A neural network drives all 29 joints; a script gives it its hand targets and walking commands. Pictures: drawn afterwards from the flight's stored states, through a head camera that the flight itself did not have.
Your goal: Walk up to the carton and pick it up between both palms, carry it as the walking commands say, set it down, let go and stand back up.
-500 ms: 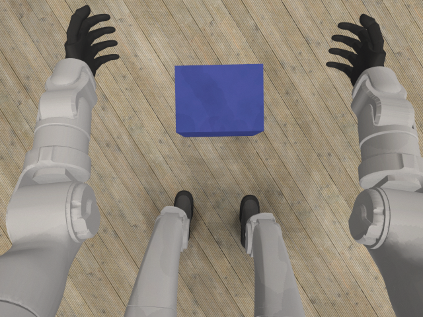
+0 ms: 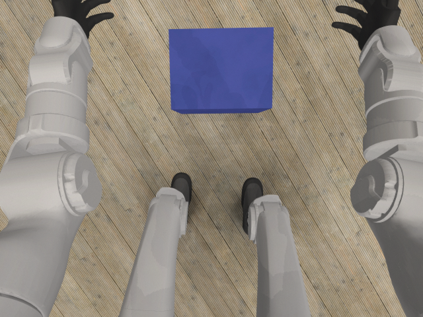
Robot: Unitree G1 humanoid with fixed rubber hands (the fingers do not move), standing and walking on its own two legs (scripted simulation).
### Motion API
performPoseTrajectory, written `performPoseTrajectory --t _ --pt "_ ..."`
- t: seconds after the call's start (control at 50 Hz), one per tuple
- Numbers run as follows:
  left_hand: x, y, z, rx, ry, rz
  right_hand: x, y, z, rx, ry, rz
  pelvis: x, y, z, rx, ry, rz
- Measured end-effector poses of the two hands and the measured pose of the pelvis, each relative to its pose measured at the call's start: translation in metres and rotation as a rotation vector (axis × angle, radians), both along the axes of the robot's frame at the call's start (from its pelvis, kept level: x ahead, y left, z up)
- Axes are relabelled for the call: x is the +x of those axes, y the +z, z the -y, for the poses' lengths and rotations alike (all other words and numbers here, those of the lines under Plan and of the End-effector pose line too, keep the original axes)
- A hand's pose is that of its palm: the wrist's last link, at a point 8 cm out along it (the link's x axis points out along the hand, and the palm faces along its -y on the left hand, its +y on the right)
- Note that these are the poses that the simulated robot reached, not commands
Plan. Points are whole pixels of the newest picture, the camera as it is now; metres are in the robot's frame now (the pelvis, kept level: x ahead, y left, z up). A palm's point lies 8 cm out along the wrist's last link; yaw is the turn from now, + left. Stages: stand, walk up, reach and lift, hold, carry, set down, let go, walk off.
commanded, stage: reach and lift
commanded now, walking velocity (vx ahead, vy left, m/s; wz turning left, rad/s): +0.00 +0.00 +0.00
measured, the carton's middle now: (220, 77) +0.54 +0.02 -0.50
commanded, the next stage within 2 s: none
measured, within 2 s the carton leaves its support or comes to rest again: neither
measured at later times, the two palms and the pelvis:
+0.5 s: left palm (118, 57) +0.52 +0.24 -0.30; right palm (317, 63) +0.54 -0.19 -0.31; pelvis -0.04 +0.00 -0.14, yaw +1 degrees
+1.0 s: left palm (138, 73) +0.52 +0.24 -0.42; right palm (300, 76) +0.54 -0.19 -0.42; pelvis -0.04 +0.00 -0.24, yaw +1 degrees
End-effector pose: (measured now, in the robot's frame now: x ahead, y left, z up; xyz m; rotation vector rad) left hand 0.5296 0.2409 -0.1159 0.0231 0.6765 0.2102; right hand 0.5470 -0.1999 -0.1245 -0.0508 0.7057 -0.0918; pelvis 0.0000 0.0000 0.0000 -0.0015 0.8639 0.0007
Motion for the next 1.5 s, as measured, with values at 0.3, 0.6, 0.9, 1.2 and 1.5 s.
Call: performPoseTrajectory --t 0.3,0.6,0.9,1.2,1.5 --pt "0.0 -0.124 0.004 0.038 0.006 -0.006 -0.001 -0.122 0.004 -0.045 -0.004 0.023 -0.015 -0.097 0.002 0.011 0.001 0.07" --pt "-0.003 -0.202 0.003 0.004 0.023 0.009 -0.001 -0.201 -0.019 -0.033 0.001 0.003 -0.042 -0.169 -0.001 -0.002 0.013 0.286" --pt "-0.014 -0.273 0.003 0.02 0.025 -0.072 -0.01 -0.269 -0.011 -0.011 -0.026 -0.059 -0.04 -0.226 0.0 -0.002 0.017 0.252" --pt "-0.012 -0.33 0.011 0.008 0.026 -0.083 -0.019 -0.331 -0.005 -0.045 -0.023 -0.089 -0.028 -0.254 0.003 0.004 0.013 0.264" --pt "-0.018 -0.317 0.007 0.008 0.029 -0.074 -0.011 -0.313 -0.027 -0.009 -0.025 -0.051 -0.038 -0.258 -0.001 0.009 0.023 0.277"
